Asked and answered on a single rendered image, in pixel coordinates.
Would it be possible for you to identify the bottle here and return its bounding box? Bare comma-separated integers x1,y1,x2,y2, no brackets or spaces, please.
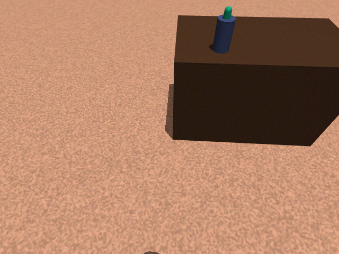
212,6,236,53

